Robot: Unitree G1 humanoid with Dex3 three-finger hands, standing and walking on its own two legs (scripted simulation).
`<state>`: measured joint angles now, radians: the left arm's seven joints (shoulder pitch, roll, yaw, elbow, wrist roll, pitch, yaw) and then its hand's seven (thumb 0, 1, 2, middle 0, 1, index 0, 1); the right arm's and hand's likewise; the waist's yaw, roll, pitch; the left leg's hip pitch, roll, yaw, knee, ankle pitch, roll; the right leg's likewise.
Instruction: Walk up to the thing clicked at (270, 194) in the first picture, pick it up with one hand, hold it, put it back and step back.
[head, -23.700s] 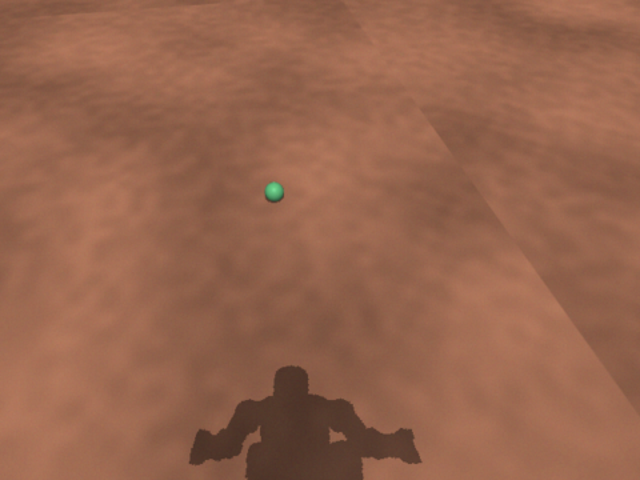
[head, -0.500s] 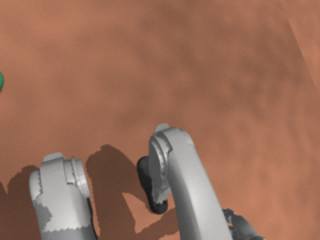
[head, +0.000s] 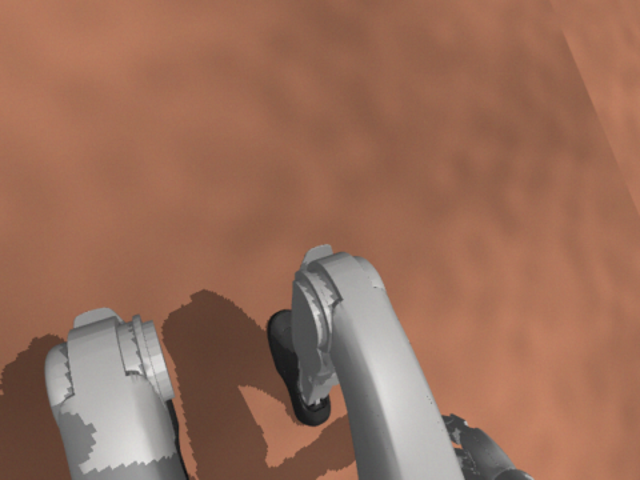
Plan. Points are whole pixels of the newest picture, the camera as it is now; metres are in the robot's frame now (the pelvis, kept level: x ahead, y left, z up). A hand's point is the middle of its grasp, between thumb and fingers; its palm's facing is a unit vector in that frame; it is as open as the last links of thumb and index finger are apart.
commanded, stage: rise first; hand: left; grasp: from above
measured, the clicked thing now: out of the picture +0.53 +0.33 -0.29
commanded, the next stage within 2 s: none
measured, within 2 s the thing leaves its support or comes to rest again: neither
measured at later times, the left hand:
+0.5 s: hand out of the picture +0.49 +0.37 -0.16, palm faces -0.44 -0.08 -0.89, open 14.1 cm
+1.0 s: hand out of the picture +0.49 +0.37 -0.16, palm faces -0.45 -0.08 -0.89, open 14.2 cm
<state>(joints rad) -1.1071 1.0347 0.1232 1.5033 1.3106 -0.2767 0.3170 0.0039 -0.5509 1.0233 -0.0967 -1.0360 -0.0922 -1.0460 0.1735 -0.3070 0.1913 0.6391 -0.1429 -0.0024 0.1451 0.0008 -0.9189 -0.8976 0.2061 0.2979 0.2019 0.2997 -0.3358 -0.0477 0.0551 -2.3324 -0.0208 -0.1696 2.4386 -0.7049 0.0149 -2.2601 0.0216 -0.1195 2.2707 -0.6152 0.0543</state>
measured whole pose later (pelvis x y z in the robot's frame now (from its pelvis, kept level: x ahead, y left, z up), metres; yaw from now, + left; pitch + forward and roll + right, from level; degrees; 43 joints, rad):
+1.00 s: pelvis +0.00 +0.00 +0.00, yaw +0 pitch +33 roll -13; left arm -1.11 1.05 0.11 1.44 1.30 -0.27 0.24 0.00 -0.58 1.06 -0.09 -1.02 -0.08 -1.04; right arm 0.18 -0.32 0.20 0.60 -0.14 0.02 0.13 0.00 -0.91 -0.90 0.21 0.30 0.20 0.30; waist -0.33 -0.04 0.06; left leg -2.34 -0.03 -0.17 2.43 -0.69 0.02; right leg -2.26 0.02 -0.12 2.26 -0.61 0.05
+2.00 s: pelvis -0.01 +0.00 +0.00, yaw -1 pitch +33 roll -14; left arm -1.12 1.07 0.12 1.43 1.31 -0.27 0.24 0.00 -0.59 1.08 -0.09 -1.00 -0.07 -1.03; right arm 0.19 -0.33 0.22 0.58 -0.15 0.02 0.13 0.00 -0.91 -0.89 0.21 0.30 0.20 0.30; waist -0.34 -0.05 0.08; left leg -2.35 -0.03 -0.18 2.44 -0.68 0.03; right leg -2.26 0.02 -0.13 2.26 -0.60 0.05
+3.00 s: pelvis -0.01 +0.00 +0.00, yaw -1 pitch +33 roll -14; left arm -1.12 1.07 0.12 1.43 1.30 -0.27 0.23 0.00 -0.59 1.07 -0.09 -0.99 -0.06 -1.02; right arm 0.18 -0.33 0.22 0.57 -0.15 0.02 0.13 0.00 -0.91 -0.89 0.21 0.30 0.20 0.30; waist -0.34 -0.05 0.08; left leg -2.35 -0.03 -0.18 2.44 -0.68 0.02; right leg -2.26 0.01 -0.13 2.26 -0.60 0.05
